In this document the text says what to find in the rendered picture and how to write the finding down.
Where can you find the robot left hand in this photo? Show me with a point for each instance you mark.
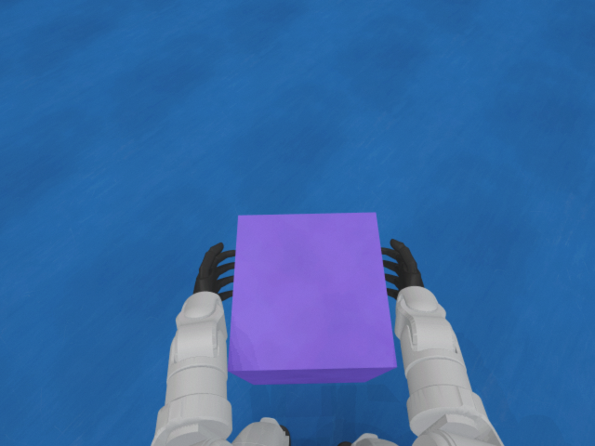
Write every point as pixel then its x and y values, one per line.
pixel 207 278

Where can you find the robot right forearm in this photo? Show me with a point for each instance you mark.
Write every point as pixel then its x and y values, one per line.
pixel 440 393

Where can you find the right robot shin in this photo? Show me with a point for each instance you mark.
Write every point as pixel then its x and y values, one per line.
pixel 365 436

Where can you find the robot shin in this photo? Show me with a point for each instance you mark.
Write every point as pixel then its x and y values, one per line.
pixel 269 420
pixel 365 436

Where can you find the left robot shin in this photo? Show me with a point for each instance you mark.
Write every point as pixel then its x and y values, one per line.
pixel 269 420

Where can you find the robot left forearm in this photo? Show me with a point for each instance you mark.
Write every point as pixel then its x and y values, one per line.
pixel 196 406

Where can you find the carton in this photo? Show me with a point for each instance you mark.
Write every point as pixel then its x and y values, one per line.
pixel 309 301

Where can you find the robot right hand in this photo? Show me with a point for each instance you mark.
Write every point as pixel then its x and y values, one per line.
pixel 406 268

